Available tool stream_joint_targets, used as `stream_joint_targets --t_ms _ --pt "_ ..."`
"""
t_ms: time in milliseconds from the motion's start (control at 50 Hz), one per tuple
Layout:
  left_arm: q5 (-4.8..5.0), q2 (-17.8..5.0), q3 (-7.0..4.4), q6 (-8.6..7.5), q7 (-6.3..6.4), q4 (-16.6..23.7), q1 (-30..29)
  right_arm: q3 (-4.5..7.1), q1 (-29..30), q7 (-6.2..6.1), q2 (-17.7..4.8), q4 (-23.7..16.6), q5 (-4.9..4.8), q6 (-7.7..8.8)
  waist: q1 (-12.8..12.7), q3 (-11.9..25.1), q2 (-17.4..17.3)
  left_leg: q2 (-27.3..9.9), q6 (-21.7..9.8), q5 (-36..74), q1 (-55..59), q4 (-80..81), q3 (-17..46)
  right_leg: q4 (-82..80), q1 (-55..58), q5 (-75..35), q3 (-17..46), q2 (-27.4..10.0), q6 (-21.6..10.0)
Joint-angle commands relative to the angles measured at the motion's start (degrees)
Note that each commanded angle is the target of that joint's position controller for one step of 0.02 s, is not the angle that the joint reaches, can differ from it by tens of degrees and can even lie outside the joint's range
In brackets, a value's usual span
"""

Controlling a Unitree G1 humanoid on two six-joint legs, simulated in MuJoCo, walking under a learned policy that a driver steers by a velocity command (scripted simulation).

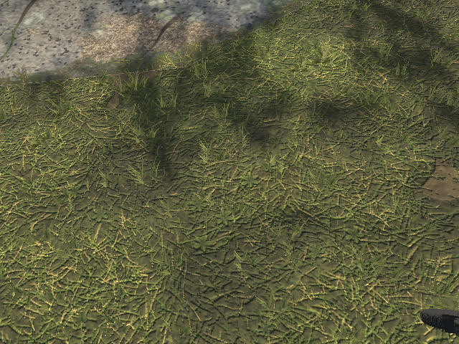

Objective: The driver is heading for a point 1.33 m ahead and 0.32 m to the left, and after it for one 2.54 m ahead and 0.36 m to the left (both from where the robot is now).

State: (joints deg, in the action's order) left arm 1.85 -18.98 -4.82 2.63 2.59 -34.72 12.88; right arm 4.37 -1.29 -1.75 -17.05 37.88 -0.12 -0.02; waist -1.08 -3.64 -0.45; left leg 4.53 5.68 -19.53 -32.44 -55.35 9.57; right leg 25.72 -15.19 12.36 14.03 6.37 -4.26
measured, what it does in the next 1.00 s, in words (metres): walks ahead, turning left: left foot, then right foot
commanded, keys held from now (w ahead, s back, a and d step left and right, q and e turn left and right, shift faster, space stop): q+shift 0.06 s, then w+q+shift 0.68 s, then w+e+shift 0.26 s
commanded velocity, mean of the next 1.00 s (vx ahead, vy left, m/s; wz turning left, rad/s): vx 0.71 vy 0.00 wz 0.34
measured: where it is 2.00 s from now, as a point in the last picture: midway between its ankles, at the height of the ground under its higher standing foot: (155, 78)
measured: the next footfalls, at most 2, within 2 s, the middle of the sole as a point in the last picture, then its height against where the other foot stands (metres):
left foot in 0.38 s outside the picture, level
right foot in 0.78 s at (218, 257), level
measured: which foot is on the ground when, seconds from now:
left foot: up 0.00-0.36, down 0.38-0.78, up 0.80-1.00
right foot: down 0.00-0.40, up 0.42-0.76, down 0.78-1.00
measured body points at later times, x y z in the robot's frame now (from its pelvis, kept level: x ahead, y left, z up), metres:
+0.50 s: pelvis +0.20 +0.11 -0.01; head +0.21 +0.13 +0.43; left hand +0.24 +0.40 -0.13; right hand +0.34 -0.17 -0.11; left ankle +0.16 +0.17 -0.75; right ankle +0.12 -0.05 -0.66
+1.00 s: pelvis +0.61 +0.23 -0.01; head +0.62 +0.25 +0.44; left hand +0.46 +0.49 -0.14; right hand +0.90 +0.09 -0.08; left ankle +0.55 +0.32 -0.67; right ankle +0.63 +0.11 -0.75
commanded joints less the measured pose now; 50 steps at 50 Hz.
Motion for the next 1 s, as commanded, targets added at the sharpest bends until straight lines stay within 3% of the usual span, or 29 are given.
stream_joint_targets --t_ms 20,60,100,140,160,200,280,300,340,360,380,400,420,440,480,540,640,700,740,760,780,800,820,840,860,880,920,960,1000 --pt "-0.31 -9.7 -2.75 -0.07 1.01 4.4 -1.1 1.09 0.4 -0.01 -4.3 -2.5 -0.09 1.04 0.5 11.5 7.9 0.4 0.7 3.3 -4.1 4.5 -0.8 0.2 14.7 -34.0 12.6 -12.9 -4.4" --pt "-1.18 -7.6 -1.67 0.04 1.16 4.4 -1.3 0.93 -0.2 0.34 -4.6 -1.4 -0.05 0.97 -0.7 12.1 8.8 -1.7 0.9 5.2 -0.6 5.3 -2.5 1.0 12.5 -35.6 10.7 -13.4 -4.3" --pt "-1.62 -4.7 -0.01 -0.47 0.55 3.0 1.0 -0.04 0.4 1.33 -3.1 -1.5 -0.38 1.25 -2.4 12.3 8.5 -4.3 -0.1 8.1 2.7 8.6 -4.2 -3.6 10.1 -9.1 11.5 -13.5 -5.6" --pt "-2.14 -7.0 -0.07 -1.75 -0.93 2.1 2.7 -0.18 3.2 2.08 -4.0 -2.8 -1.51 2.22 -4.7 5.0 10.7 -5.1 -2.3 7.3 0.5 11.1 -5.4 -10.5 6.9 19.8 16.6 -15.2 -8.2" --pt "-2.58 -7.9 -0.15 -2.69 -1.42 1.8 2.5 0.06 4.0 2.18 -5.4 -3.3 -1.92 3.06 -5.1 1.4 11.2 -5.8 -3.6 6.2 -1.8 12.5 -5.3 -12.2 6.9 23.1 17.9 -16.8 -9.0" --pt "-2.58 -8.4 -0.22 -4.41 -1.79 0.7 3.8 0.23 3.7 2.47 -6.8 -3.6 -2.05 4.70 -5.6 -1.2 10.4 -6.8 -5.9 4.6 -6.1 14.8 -5.4 -13.4 11.4 22.1 17.3 -19.0 -9.2" --pt "-1.83 -8.4 -0.42 -6.16 -2.29 -1.2 6.6 -0.92 3.1 3.73 -5.2 -4.3 -2.31 6.14 -6.6 -2.1 7.7 -7.8 -8.7 2.0 -9.1 17.2 -6.9 -14.4 18.0 15.6 11.4 -20.7 -9.0" --pt "-6.23 -9.8 -0.85 -5.81 -2.70 -2.5 8.5 -0.61 3.0 5.16 -5.9 -4.0 3.30 3.36 -5.9 -0.3 6.9 -4.2 -9.4 -0.2 -2.4 18.2 -10.9 -15.1 14.4 17.1 7.1 -17.9 -7.2" --pt "-5.25 -9.1 -0.75 -6.14 -2.95 -2.3 5.3 -0.41 -2.2 5.83 -5.5 -3.4 2.28 1.87 -1.8 -0.2 7.2 -2.3 -11.5 2.1 10.3 21.5 -14.7 -13.0 6.5 9.0 0.6 -16.6 -4.9" --pt "-4.59 -8.8 -0.52 -6.40 -2.74 -2.3 4.0 0.17 -9.0 5.57 -6.4 -1.4 2.02 1.77 2.3 2.1 5.8 0.1 -12.5 1.7 21.0 22.4 -15.8 -5.7 1.6 -5.0 -3.8 -15.1 -3.5" --pt "-4.64 -7.0 0.11 -6.74 -2.47 -1.9 2.7 1.54 -21.7 4.89 -9.4 2.3 1.80 2.18 8.4 7.9 0.7 -0.8 -14.8 -1.0 36.5 22.9 -10.4 10.6 -5.7 -19.5 -9.3 -12.3 -1.7" --pt "-4.07 -3.1 1.53 -7.18 -2.57 1.8 -0.5 3.36 -33.8 4.00 -16.7 3.8 2.39 2.68 13.2 15.1 -14.1 -15.4 -20.7 -24.8 48.8 34.0 17.6 35.3 -19.9 -11.5 -16.6 -6.1 2.4" --pt "-4.95 -2.6 1.70 -7.76 -2.79 3.7 -4.3 2.80 -32.1 4.11 -15.9 3.8 1.68 2.94 10.8 11.5 -18.2 -20.0 -22.8 -33.4 50.7 45.3 41.5 42.6 -35.7 13.0 -10.7 -0.2 3.2" --pt "-5.83 -4.4 1.82 -8.30 -3.26 3.9 -7.2 2.38 -27.0 3.90 -13.6 2.6 1.57 2.65 9.7 5.6 -9.5 -20.3 -23.5 -28.3 47.6 43.0 37.2 46.8 -40.9 9.6 -7.4 -4.9 2.6" --pt "-5.86 -4.8 2.09 -8.85 -4.11 2.5 -5.6 2.15 -25.4 3.23 -12.1 2.6 1.06 2.47 6.2 2.5 -1.2 -16.5 -22.4 -16.6 38.3 42.5 25.9 42.3 -36.1 5.1 -8.2 -9.2 3.4" --pt "-6.64 -4.5 2.82 -6.46 -4.84 1.7 -4.5 1.12 -23.3 2.68 -10.1 2.7 0.49 3.18 2.8 -1.2 -3.7 -10.3 -21.5 -7.2 27.8 46.0 17.8 35.0 -29.9 4.3 -11.1 -10.2 6.1" --pt "-4.73 -3.2 4.31 -5.57 -5.36 5.4 -15.9 1.66 -24.6 2.66 -10.9 4.2 0.19 3.73 5.0 -4.4 -4.1 -6.2 -20.7 10.7 19.7 48.0 13.7 15.4 -22.3 -7.4 -15.1 -7.1 8.4" --pt "-3.88 -3.7 4.38 -6.07 -4.97 6.7 -18.4 2.01 -25.4 2.22 -11.8 5.6 -0.54 4.38 5.4 -2.1 -4.8 -8.7 -18.6 27.7 21.6 46.8 15.5 8.1 -12.9 -14.3 -14.6 -5.8 6.6" --pt "-3.74 -6.1 3.42 -6.23 -3.95 4.9 -11.9 2.32 -23.4 1.88 -13.5 5.8 -0.62 4.60 1.9 2.6 -3.8 -8.3 -15.7 45.0 23.5 39.1 14.6 5.4 -0.6 -10.3 -14.7 -3.3 5.1" --pt "-3.77 -8.3 2.35 -6.34 -3.19 2.3 -3.6 2.40 -24.0 1.96 -14.7 6.8 -0.13 4.81 -1.6 9.0 -2.7 -8.0 -14.7 56.4 26.0 29.9 12.1 7.1 8.3 -5.4 -16.8 -1.4 3.9" --pt "-3.77 -9.2 1.39 -6.41 -2.08 -0.8 7.9 2.12 -22.6 2.04 -14.4 7.4 0.43 5.13 -8.0 14.0 -2.2 -6.9 -13.6 57.5 23.0 16.1 9.7 7.6 19.8 -4.1 -17.2 -3.5 2.4" --pt "-4.75 -12.3 -0.16 -6.70 -0.56 -3.2 20.1 0.95 -22.0 1.79 -10.0 7.2 1.35 5.91 -12.7 19.8 1.3 -4.1 -13.3 45.8 15.6 -3.1 5.7 7.7 31.2 13.7 -7.3 -12.7 0.2" --pt "-6.37 -17.7 -1.58 -6.68 -0.76 -4.6 20.8 -1.01 -27.6 2.33 -2.0 4.8 -0.82 5.93 -6.9 26.5 20.9 4.8 -10.8 1.4 0.3 -23.2 0.5 -3.6 39.9 36.2 27.2 -27.4 -7.6" --pt "-4.59 -13.6 -1.16 -6.46 -1.77 -4.9 15.8 -1.61 -24.6 2.55 -4.7 5.1 0.80 5.88 -6.1 20.5 18.6 3.1 -12.0 -3.3 -6.4 -26.0 0.3 -10.6 34.7 34.7 40.3 -26.4 -9.6" --pt "-4.03 -9.6 -0.67 -6.64 -2.37 -4.9 10.9 -1.25 -19.0 2.86 -6.5 4.7 1.60 5.54 -5.0 12.2 10.4 -0.4 -12.3 0.8 -9.2 -25.6 0.3 -9.1 28.2 29.7 31.4 -24.5 -10.7" --pt "-3.74 -7.3 -0.37 -6.82 -2.82 -6.0 10.9 -1.53 -13.1 3.28 -7.2 3.4 2.75 5.62 -5.5 8.6 3.2 -2.0 -12.2 1.8 -8.7 -23.1 -0.9 -8.8 22.2 20.5 24.7 -22.2 -11.0" --pt "-3.81 -4.3 0.73 -7.25 -2.86 -9.2 12.3 -2.36 -8.1 3.75 -5.2 0.1 4.29 5.27 -2.3 3.5 3.8 -4.8 -10.8 -1.0 -9.0 -17.5 -2.3 -10.0 13.8 10.7 18.3 -18.1 -10.6" --pt "-3.05 -4.3 0.75 -7.90 -2.77 -11.1 13.7 -3.35 -6.0 3.98 -3.6 -2.5 4.95 4.66 0.4 1.1 5.4 -7.2 -8.9 -5.5 -10.6 -11.2 -2.3 -11.8 10.3 6.0 16.6 -17.3 -11.3" --pt "-3.02 -5.7 0.27 -8.20 -2.18 -10.4 10.9 -4.38 -1.4 4.71 -3.6 -5.7 4.60 4.61 2.0 -1.8 4.8 -9.3 -6.8 -1.8 -7.3 0.5 -3.9 -16.4 1.6 5.2 13.2 -16.6 -11.1"
Velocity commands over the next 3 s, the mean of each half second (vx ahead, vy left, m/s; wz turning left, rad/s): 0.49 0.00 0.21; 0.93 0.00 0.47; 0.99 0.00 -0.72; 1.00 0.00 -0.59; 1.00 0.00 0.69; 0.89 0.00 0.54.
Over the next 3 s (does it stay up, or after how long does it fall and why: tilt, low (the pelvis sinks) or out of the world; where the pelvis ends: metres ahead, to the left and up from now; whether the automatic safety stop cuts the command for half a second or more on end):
stays up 2.43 0.44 -0.02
